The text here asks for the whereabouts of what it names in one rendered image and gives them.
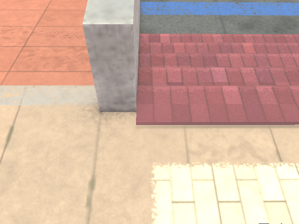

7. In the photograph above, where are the stairs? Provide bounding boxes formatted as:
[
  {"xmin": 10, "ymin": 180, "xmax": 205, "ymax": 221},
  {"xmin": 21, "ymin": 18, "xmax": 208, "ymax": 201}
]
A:
[{"xmin": 137, "ymin": 34, "xmax": 299, "ymax": 86}]

